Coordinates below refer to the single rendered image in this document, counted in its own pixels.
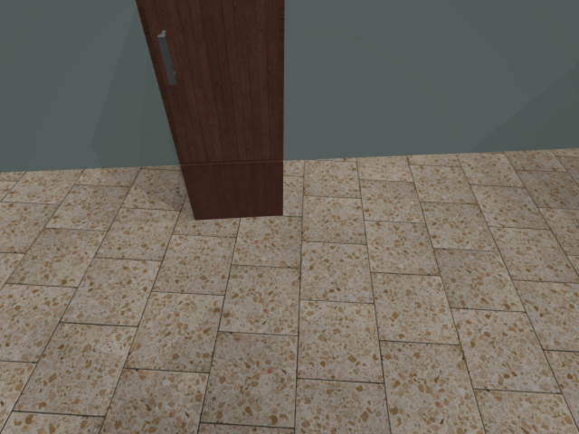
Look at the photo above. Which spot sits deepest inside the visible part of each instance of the handle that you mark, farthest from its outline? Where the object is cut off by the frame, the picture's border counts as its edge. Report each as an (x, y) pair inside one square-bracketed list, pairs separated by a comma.
[(171, 75)]

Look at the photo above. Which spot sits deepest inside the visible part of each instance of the cupboard door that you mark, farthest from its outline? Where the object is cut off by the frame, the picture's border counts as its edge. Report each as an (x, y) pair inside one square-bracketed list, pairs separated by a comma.
[(224, 105)]

